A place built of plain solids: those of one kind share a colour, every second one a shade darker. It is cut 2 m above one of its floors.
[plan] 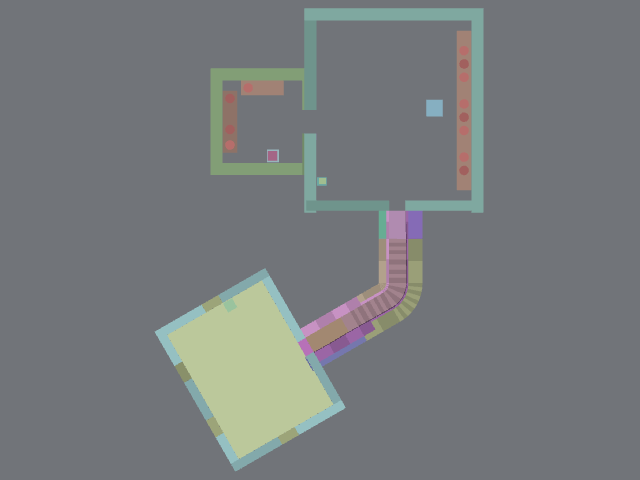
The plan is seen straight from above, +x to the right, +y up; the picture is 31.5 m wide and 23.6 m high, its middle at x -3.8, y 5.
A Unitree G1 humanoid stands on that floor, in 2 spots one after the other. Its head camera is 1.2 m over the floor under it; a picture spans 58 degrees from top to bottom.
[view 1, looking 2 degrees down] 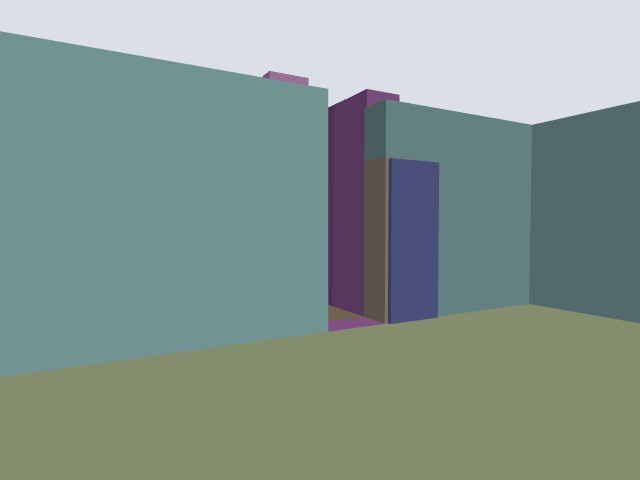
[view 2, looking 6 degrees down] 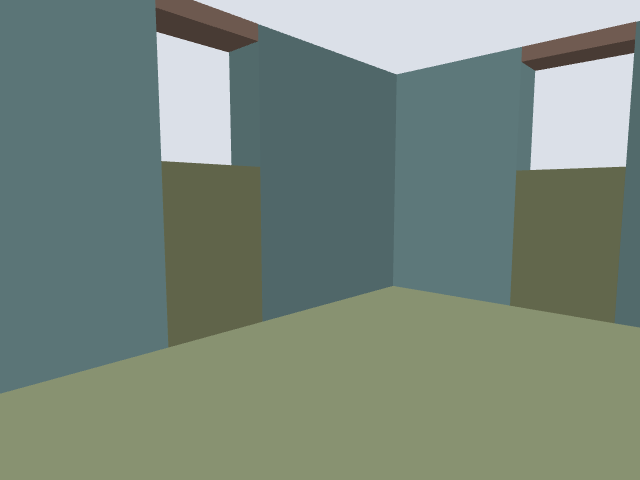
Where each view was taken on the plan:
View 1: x -9.73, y -0.03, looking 1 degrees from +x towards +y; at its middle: wall_yard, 4.78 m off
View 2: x -5.23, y -0.68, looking -107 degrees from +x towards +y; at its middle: wall_yard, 4.62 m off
